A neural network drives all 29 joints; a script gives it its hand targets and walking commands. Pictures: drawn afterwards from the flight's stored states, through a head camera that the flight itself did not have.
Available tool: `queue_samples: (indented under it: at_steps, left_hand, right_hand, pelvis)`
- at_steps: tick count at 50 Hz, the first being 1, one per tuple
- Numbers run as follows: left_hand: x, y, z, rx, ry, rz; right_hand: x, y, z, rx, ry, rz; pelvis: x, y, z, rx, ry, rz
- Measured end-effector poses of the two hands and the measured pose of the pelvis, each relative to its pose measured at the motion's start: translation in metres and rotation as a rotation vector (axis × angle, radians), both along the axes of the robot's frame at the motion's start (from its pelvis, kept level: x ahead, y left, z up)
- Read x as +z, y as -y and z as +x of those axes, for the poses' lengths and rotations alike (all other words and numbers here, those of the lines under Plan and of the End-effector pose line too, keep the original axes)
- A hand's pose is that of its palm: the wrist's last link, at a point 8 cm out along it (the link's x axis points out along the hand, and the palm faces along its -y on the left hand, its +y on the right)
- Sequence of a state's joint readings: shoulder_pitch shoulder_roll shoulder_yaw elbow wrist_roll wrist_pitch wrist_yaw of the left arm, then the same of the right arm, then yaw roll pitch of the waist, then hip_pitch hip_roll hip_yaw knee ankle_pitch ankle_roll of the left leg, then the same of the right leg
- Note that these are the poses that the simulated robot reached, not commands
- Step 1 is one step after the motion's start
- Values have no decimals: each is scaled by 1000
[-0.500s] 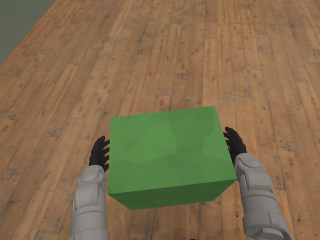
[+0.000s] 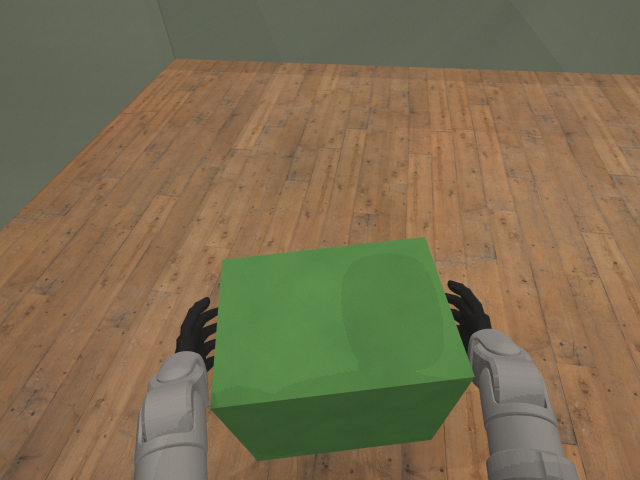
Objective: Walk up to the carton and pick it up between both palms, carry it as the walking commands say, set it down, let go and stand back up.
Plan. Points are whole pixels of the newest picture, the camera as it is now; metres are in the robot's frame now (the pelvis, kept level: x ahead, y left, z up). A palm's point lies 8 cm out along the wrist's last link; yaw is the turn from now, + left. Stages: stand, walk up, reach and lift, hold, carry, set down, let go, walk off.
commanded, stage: reach and lift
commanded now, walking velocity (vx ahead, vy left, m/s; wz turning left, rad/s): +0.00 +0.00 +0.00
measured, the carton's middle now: (335, 357) +0.32 +0.01 -0.05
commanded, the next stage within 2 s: hold in 1.42 s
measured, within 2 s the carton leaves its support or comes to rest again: neither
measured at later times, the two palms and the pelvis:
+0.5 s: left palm (190, 348) +0.28 +0.19 +0.05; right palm (489, 338) +0.30 -0.17 +0.04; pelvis +0.00 +0.01 +0.00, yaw -1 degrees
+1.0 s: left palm (193, 352) +0.28 +0.18 +0.04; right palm (495, 350) +0.28 -0.18 +0.04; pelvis +0.01 +0.01 +0.01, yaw +0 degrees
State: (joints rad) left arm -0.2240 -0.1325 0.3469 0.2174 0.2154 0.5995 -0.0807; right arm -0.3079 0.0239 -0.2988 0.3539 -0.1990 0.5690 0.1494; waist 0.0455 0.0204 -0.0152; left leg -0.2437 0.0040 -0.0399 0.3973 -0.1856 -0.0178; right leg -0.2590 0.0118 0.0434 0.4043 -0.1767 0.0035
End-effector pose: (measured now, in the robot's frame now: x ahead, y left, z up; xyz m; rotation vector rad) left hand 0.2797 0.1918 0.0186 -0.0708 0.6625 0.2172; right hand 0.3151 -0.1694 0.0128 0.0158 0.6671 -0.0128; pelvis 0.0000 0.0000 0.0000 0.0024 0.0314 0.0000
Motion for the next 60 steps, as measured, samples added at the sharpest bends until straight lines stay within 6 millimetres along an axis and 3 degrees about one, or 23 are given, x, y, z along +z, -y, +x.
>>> queue_samples:
  at_steps: [8,18,39,60]
  left_hand:
    - [17,-3,-10,8,21,-6]
    - [36,-3,-8,-11,36,-1]
    - [25,10,6,-79,3,-12]
    - [23,7,-10,-75,12,-9]
  right_hand:
    - [20,-4,-6,5,22,-8]
    - [37,-3,-12,-18,37,-5]
    - [28,11,-24,-102,7,-1]
    - [29,8,-38,-97,20,-13]
  pelvis:
    - [2,3,0,3,70,2]
    - [4,-1,-2,-2,122,1]
    - [6,-11,7,-15,112,-1]
    - [6,-6,4,-5,133,-1]
